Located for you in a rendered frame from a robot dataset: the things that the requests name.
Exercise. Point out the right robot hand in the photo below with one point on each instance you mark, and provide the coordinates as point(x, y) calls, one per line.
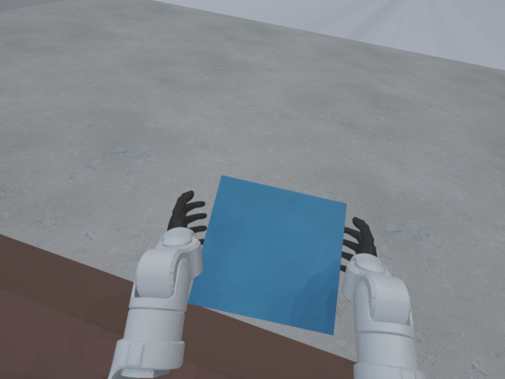
point(364, 238)

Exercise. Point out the right robot forearm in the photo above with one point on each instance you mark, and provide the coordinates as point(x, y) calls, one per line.
point(383, 321)

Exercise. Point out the left robot hand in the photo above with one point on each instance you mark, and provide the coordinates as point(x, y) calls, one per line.
point(179, 218)

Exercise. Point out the left robot forearm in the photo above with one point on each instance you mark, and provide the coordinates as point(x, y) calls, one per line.
point(152, 345)

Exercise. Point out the carton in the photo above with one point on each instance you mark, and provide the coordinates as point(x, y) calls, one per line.
point(272, 254)

